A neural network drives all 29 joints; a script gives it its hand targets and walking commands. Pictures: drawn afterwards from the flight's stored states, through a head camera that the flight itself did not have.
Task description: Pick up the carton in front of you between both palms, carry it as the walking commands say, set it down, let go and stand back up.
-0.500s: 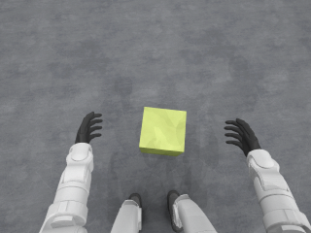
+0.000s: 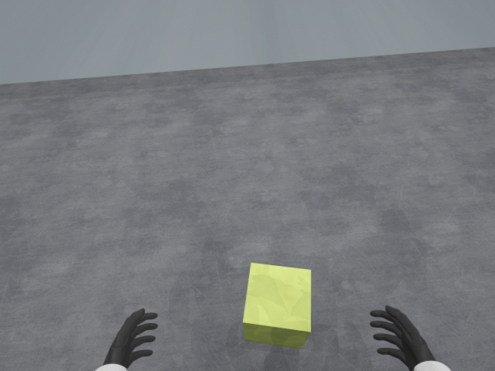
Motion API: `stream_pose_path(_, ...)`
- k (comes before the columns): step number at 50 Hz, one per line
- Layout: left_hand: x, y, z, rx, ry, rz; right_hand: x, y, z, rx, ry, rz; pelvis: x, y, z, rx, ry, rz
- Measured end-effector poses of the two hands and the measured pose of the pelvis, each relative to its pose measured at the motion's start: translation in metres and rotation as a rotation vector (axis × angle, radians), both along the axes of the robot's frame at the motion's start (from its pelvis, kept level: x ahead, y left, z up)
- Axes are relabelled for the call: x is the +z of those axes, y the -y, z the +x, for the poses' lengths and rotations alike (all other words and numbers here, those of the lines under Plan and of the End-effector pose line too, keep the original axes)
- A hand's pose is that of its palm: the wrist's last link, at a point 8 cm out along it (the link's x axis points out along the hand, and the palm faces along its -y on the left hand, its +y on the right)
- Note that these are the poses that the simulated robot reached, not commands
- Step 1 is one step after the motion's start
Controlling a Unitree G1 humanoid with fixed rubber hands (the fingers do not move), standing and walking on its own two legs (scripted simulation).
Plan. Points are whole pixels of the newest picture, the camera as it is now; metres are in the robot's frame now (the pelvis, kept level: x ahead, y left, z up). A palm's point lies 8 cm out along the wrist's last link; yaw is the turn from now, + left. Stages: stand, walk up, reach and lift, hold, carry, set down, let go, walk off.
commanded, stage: let go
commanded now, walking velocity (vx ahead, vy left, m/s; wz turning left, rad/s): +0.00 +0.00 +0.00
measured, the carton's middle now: (276, 306) +0.42 -0.07 -0.65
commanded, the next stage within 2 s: stand in 0.40 s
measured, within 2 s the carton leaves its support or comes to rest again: neither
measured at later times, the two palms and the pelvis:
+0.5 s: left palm out of the picture +0.14 +0.24 -0.08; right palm (442, 360) +0.16 -0.27 -0.07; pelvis -0.01 -0.02 -0.01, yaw +1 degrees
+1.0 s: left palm out of the picture +0.13 +0.27 -0.09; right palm (461, 367) +0.15 -0.31 -0.09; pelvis +0.01 -0.03 +0.00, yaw +1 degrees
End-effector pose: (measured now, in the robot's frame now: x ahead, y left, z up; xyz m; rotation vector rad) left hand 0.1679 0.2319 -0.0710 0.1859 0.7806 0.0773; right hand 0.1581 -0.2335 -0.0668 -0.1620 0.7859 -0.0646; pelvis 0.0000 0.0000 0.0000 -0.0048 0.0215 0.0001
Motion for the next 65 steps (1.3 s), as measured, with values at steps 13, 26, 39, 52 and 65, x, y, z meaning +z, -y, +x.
stream_pose_path(13, 0.004, 0.002, -0.018, 0.014, -0.011, -0.012, 0.002, 0.001, 0.001, 0.009, -0.017, -0.025, -0.002, 0.003, -0.006, 0.004, 0.11, 0.004)
stream_pose_path(26, -0.008, -0.012, -0.034, 0.032, -0.065, 0.125, -0.006, 0.045, -0.004, -0.021, -0.024, -0.146, -0.006, 0.018, -0.006, 0.012, 0.052, 0.0)
stream_pose_path(39, -0.009, -0.041, -0.042, 0.089, -0.147, 0.207, -0.026, 0.072, -0.011, -0.015, -0.124, -0.193, -0.004, 0.024, 0.008, 0.019, 0.022, 0.003)
stream_pose_path(52, -0.017, -0.035, -0.043, 0.1, -0.18, 0.184, -0.027, 0.078, -0.011, -0.018, -0.154, -0.21, -0.002, 0.026, 0.012, 0.023, 0.033, 0.002)
stream_pose_path(65, -0.019, -0.043, -0.06, 0.11, -0.225, 0.188, -0.028, 0.083, -0.03, -0.024, -0.199, -0.222, 0.001, 0.025, 0.004, 0.023, 0.05, 0.003)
